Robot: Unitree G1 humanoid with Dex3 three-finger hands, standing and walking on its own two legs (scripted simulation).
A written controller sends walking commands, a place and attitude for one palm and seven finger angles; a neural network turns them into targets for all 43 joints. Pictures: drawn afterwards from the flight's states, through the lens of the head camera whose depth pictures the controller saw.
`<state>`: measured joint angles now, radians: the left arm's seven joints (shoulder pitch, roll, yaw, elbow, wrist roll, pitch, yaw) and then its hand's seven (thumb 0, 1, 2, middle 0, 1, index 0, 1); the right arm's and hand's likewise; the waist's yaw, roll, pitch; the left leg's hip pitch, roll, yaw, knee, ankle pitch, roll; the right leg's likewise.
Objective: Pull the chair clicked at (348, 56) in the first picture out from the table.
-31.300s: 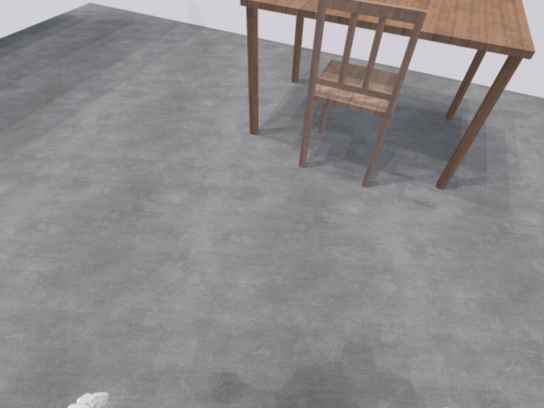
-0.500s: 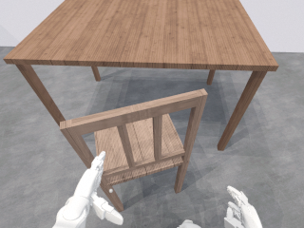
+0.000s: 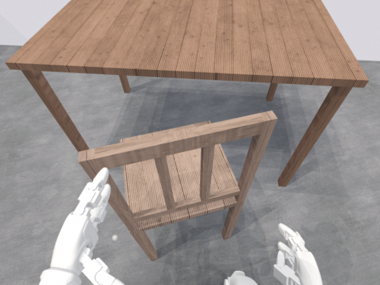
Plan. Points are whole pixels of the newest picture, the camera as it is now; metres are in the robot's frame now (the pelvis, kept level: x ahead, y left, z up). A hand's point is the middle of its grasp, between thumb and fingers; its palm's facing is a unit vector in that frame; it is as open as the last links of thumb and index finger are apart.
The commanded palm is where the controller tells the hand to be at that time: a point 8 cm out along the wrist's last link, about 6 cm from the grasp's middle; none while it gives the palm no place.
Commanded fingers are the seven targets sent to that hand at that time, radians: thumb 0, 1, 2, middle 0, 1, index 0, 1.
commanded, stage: draw the hand back to the body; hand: left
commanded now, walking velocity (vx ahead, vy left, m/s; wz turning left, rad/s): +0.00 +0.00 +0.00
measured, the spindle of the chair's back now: (166, 184) +0.36 +0.09 -0.05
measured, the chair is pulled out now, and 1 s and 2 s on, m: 0.24 0.24 0.24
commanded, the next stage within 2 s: step back with the hand held close in 1.10 s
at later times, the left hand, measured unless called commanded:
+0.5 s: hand (35, 212) +0.20 +0.23 +0.16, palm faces +0.37 -0.84 -0.38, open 12.5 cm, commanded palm +0.16 +0.28 +0.19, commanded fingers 0.00 0.54 0.73 -0.15 -0.22 -0.15 -0.22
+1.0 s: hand out of the picture +0.21 +0.28 +0.20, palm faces +0.47 -0.79 -0.39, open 7.5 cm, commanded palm +0.16 +0.32 +0.22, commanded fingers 0.00 0.90 0.90 -0.20 -0.30 -0.20 -0.30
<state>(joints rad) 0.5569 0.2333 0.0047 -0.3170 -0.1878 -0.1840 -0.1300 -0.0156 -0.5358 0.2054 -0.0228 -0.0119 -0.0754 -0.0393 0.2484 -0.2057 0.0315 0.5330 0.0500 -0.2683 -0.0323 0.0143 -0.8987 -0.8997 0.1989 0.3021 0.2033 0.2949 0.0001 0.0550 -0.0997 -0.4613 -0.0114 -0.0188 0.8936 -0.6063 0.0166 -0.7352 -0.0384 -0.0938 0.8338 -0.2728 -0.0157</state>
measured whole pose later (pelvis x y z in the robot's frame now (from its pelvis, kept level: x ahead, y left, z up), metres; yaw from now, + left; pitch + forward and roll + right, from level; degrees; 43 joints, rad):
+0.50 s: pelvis +0.02 +0.00 +0.04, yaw +0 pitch -1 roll -2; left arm 0.53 0.30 0.20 -0.41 -0.03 -0.07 0.15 0.00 0.19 0.56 -0.11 -0.15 -0.12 -0.16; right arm 0.22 -0.22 0.01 0.62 0.02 -0.21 -0.09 0.01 -0.90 -0.90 0.20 0.30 0.20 0.29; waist 0.07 0.07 -0.01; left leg -0.04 0.00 -0.02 0.50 -0.45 0.02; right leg -0.33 -0.01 -0.10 0.51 -0.17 -0.01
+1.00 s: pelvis +0.02 +0.02 +0.05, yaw -1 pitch -3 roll -2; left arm 0.48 0.32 0.34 -0.42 -0.04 -0.11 0.13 0.01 0.87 0.89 -0.20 -0.29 -0.21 -0.30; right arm 0.22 -0.21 0.00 0.67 0.00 -0.21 -0.05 0.01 -0.90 -0.90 0.20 0.30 0.20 0.29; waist 0.08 0.06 0.02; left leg 0.06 -0.01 0.00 0.40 -0.41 0.04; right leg -0.24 -0.02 -0.08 0.41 -0.12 0.01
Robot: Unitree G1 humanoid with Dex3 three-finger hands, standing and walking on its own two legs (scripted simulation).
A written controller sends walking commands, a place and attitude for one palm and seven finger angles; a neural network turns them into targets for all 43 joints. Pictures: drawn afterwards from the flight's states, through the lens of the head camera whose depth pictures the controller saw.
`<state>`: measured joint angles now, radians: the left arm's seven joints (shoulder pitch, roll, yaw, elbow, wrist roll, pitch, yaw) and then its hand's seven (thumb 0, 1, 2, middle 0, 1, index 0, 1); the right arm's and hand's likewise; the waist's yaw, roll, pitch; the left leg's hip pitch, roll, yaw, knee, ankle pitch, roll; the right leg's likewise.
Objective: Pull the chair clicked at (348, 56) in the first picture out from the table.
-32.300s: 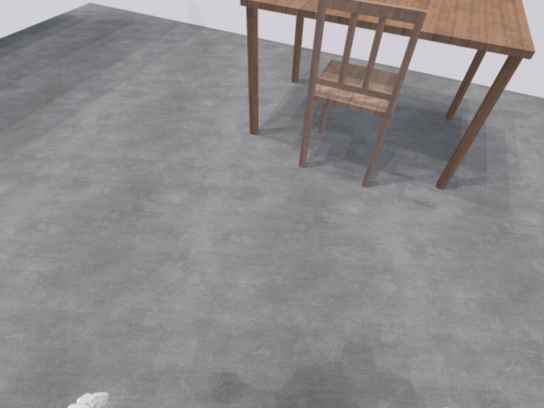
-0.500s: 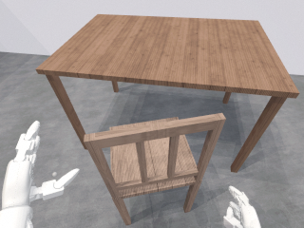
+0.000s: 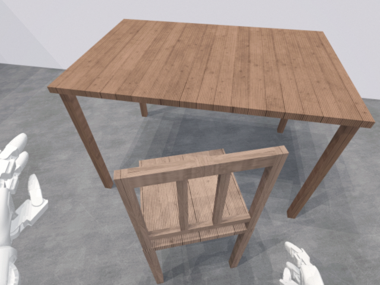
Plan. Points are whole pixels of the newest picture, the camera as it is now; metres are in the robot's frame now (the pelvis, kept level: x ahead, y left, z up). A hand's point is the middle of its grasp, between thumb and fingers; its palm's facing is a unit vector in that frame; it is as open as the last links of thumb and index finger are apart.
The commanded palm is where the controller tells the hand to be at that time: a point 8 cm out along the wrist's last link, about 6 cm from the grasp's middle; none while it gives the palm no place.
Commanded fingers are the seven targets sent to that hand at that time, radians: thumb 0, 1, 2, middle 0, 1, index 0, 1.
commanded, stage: draw the hand back to the body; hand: left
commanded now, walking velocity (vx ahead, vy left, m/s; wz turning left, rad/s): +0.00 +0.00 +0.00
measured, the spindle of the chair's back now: (183, 206) +0.34 +0.07 -0.09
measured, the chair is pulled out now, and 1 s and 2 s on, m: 0.24 0.24 0.24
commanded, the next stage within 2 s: step back with the hand held close in 0.10 s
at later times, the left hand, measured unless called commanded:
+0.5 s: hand (58, 188) +0.21 +0.25 +0.16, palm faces +0.37 -0.79 -0.48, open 7.4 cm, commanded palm +0.14 +0.30 +0.18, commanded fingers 0.00 0.90 0.90 -0.20 -0.30 -0.20 -0.30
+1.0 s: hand (38, 225) +0.15 +0.24 +0.16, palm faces +0.47 -0.75 -0.47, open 7.4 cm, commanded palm +0.09 +0.28 +0.18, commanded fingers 0.00 0.90 0.90 -0.20 -0.30 -0.20 -0.30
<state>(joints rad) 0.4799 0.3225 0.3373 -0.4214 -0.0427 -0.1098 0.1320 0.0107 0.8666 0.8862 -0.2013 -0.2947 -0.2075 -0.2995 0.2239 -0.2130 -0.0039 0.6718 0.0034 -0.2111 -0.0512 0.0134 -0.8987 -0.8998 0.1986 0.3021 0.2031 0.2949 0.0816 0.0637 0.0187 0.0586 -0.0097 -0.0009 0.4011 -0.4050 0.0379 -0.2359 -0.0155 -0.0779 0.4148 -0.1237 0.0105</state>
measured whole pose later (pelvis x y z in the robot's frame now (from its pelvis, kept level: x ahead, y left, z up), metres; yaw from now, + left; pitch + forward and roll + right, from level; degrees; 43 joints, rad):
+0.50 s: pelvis +0.00 +0.01 +0.00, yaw -1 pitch +1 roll -1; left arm 0.50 0.36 0.38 -0.47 -0.04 -0.12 0.12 0.01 0.89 0.90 -0.21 -0.30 -0.21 -0.30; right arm 0.17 -0.22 0.00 0.57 0.01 -0.07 -0.07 0.01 -0.90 -0.90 0.20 0.30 0.20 0.29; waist 0.01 0.07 0.03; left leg -0.05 -0.04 0.03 0.46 -0.42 0.05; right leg -0.36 -0.04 -0.04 0.50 -0.14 0.02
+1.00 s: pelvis -0.05 -0.02 -0.01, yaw +0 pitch +1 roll +0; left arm 0.53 0.37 0.40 -0.50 -0.03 -0.10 0.17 0.01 0.89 0.90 -0.21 -0.30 -0.22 -0.31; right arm 0.22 -0.25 0.00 0.57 0.02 -0.02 -0.11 0.01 -0.90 -0.90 0.20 0.30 0.20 0.29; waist 0.02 0.03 -0.04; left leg -0.21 -0.03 0.01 0.62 -0.43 0.03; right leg -0.47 -0.04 -0.06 0.54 -0.10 -0.01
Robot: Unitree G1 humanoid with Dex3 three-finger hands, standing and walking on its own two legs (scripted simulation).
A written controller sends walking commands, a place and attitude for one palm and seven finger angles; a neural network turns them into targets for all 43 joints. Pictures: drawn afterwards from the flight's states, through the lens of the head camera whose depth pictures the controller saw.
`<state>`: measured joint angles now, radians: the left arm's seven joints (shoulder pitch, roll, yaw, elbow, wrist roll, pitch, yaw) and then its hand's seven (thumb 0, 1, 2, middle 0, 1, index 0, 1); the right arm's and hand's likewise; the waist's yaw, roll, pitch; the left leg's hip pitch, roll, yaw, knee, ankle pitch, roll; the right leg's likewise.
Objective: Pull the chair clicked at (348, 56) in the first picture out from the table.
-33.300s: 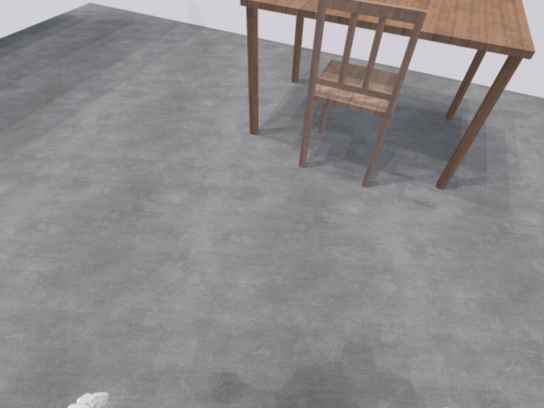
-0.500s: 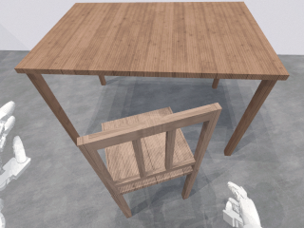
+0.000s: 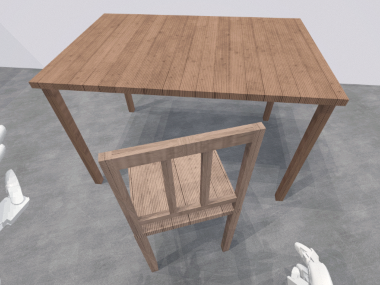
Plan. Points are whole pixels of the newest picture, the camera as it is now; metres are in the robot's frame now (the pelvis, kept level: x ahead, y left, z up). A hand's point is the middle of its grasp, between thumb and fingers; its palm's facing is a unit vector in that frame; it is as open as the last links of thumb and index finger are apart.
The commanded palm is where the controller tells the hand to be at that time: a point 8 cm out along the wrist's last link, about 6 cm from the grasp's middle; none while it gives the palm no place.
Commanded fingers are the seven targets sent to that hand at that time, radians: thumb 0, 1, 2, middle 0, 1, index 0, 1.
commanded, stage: step back with the hand held close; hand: left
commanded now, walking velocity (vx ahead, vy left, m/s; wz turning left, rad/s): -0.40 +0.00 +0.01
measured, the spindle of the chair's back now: (169, 187) +0.39 +0.09 -0.08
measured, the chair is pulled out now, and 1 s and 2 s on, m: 0.24 0.24 0.24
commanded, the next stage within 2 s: stop stepping back and stand still in 1.44 s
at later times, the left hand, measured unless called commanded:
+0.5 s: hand (27, 200) +0.20 +0.26 +0.17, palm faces +0.42 -0.76 -0.50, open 7.4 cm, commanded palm +0.12 +0.30 +0.19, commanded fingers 0.00 0.90 0.90 -0.20 -0.30 -0.20 -0.30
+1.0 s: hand (22, 233) +0.15 +0.25 +0.16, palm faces +0.31 -0.76 -0.58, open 7.4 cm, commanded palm +0.08 +0.30 +0.19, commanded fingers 0.00 0.90 0.90 -0.20 -0.30 -0.20 -0.30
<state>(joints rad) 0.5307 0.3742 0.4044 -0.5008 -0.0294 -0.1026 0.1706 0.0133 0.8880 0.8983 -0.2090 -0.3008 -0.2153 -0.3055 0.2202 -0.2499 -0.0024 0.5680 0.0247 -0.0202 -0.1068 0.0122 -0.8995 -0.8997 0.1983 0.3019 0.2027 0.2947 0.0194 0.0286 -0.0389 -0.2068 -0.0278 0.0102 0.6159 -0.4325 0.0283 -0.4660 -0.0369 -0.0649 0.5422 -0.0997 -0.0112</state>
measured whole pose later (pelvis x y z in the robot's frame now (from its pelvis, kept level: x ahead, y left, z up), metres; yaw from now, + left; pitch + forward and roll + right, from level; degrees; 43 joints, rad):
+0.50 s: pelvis -0.01 +0.00 +0.00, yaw +0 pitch +4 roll +0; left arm 0.54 0.43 0.44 -0.57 -0.02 -0.13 0.16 0.01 0.89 0.90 -0.21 -0.30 -0.21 -0.31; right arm 0.18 -0.22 -0.01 0.57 0.02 0.00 -0.07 0.01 -0.90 -0.90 0.20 0.30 0.20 0.29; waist -0.01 -0.03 -0.02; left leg -0.29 -0.04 0.01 0.65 -0.42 0.03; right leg -0.53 -0.05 -0.06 0.52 -0.06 -0.01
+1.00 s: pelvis -0.05 -0.01 +0.00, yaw +2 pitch +4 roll +0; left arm 0.65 0.52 0.47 -0.69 -0.05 -0.11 0.14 0.01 0.89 0.90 -0.21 -0.30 -0.22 -0.31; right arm 0.07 -0.20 -0.04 0.57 0.02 -0.02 -0.11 0.01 -0.90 -0.90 0.20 0.30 0.20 0.29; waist -0.01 -0.07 0.04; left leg -0.36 0.02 0.00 0.61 -0.30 -0.02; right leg -0.52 -0.01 0.01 0.63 -0.22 0.01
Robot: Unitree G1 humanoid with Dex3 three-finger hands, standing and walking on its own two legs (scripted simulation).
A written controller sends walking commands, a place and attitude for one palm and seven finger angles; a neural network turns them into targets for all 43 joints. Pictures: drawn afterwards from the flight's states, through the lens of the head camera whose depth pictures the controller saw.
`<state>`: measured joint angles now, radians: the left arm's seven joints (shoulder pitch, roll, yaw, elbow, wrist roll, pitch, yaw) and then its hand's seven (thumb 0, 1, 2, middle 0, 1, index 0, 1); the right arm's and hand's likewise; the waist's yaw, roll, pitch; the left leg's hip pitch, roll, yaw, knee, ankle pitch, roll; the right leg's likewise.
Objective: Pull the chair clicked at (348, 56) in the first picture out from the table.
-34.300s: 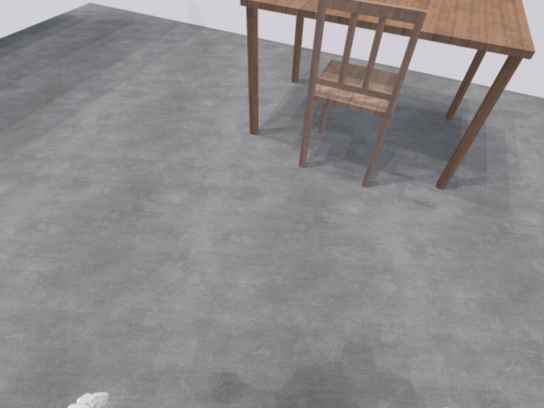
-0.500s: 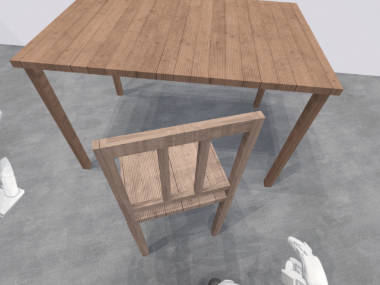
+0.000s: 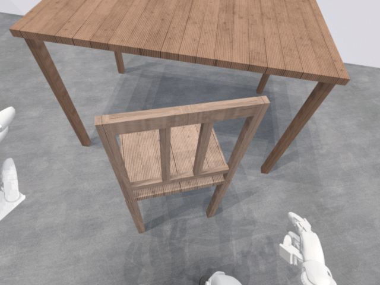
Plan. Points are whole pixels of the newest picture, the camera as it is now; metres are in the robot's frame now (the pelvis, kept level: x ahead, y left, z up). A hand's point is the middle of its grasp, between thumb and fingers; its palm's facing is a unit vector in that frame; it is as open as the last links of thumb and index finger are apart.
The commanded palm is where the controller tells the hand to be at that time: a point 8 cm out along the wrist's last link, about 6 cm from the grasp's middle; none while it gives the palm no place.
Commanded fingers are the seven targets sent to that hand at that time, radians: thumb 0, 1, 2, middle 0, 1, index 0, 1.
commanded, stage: step back with the hand held close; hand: left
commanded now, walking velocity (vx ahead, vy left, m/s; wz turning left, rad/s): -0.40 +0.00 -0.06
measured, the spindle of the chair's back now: (165, 156) +0.44 +0.09 -0.08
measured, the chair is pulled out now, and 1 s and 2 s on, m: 0.24 0.24 0.24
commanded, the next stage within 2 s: stop stepping back and stand still in 0.44 s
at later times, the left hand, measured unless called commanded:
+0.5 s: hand out of the picture +0.11 +0.23 +0.17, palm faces +0.24 -0.78 -0.57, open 7.4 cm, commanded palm +0.03 +0.29 +0.19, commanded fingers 0.00 0.90 0.90 -0.20 -0.30 -0.20 -0.30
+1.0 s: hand out of the picture +0.01 +0.24 +0.18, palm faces +0.38 -0.83 -0.42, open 7.4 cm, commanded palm -0.04 +0.28 +0.19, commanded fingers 0.00 0.90 0.90 -0.20 -0.30 -0.20 -0.30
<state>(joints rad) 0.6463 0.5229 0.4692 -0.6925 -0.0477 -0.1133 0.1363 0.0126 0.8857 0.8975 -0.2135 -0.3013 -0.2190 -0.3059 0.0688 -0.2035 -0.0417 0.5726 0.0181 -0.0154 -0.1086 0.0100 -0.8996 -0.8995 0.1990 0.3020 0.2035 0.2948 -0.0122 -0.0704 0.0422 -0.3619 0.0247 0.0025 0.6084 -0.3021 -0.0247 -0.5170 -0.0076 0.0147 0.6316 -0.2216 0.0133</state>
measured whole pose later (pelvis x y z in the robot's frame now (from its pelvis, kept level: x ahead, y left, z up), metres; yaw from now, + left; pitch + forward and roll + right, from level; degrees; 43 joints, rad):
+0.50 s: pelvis -0.12 -0.01 +0.01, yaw -3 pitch +4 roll -1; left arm 0.63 0.54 0.46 -0.64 -0.05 -0.11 0.15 0.01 0.89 0.90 -0.21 -0.30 -0.22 -0.31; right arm 0.14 -0.23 -0.03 0.63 0.02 -0.02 -0.11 0.01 -0.90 -0.90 0.20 0.30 0.20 0.29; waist -0.04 -0.03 0.01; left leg -0.29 0.01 0.02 0.53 -0.29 0.01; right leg -0.44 0.05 -0.04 0.47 -0.13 -0.02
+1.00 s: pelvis -0.21 -0.01 +0.01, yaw -5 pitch -2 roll -1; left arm 0.55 0.41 0.38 -0.47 -0.04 -0.11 0.17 0.01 0.89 0.90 -0.21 -0.30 -0.22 -0.31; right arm 0.25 -0.23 0.01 0.65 -0.01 -0.10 -0.10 0.01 -0.90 -0.90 0.20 0.30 0.21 0.30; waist -0.01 0.00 -0.06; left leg -0.31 0.02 0.02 0.58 -0.33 0.03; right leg -0.26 0.02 -0.01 0.53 -0.32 -0.02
